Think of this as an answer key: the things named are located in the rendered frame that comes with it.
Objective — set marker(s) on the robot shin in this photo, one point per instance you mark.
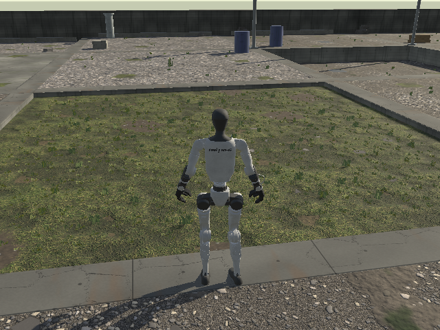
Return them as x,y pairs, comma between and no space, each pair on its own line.
204,253
235,252

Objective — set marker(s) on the right robot shin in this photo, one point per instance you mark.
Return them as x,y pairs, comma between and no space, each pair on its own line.
235,252

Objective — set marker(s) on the robot right forearm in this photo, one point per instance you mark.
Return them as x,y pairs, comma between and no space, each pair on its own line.
255,180

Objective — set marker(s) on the robot left forearm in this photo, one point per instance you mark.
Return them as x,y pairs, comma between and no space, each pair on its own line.
184,180

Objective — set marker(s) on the left robot shin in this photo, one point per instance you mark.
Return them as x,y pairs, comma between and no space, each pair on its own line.
204,253

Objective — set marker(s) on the robot right hand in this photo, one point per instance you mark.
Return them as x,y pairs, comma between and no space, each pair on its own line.
256,193

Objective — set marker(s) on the robot left upper arm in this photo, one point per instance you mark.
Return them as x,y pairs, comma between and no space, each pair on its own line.
194,156

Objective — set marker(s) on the robot right upper arm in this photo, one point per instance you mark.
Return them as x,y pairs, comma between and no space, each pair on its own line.
245,155

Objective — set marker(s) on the robot left hand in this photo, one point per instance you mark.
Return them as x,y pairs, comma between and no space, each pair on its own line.
185,192

